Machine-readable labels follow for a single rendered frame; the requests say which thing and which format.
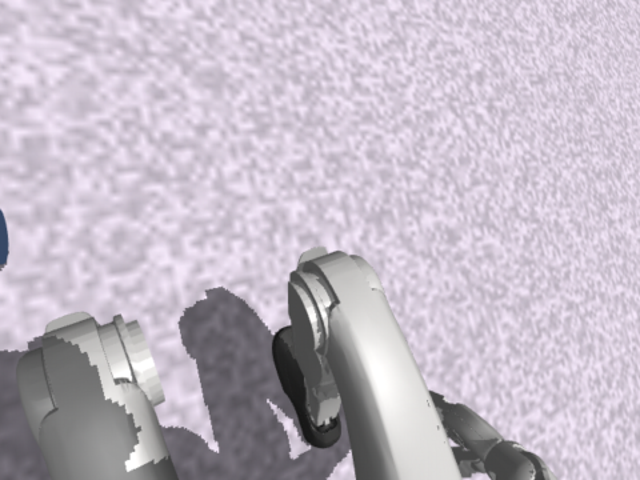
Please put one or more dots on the right robot hand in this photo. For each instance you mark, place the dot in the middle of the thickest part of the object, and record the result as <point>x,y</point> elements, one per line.
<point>468,430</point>

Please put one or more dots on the can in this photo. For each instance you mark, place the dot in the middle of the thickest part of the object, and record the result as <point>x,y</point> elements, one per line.
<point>3,239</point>

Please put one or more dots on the right robot arm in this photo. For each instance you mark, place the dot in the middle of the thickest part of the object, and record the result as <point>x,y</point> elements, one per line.
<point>508,460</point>

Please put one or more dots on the right robot foot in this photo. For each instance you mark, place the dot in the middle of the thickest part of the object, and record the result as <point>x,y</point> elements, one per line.
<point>292,381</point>

